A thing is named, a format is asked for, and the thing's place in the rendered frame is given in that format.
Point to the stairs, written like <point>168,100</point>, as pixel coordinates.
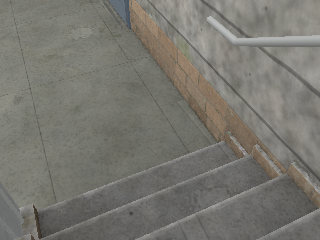
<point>209,194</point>

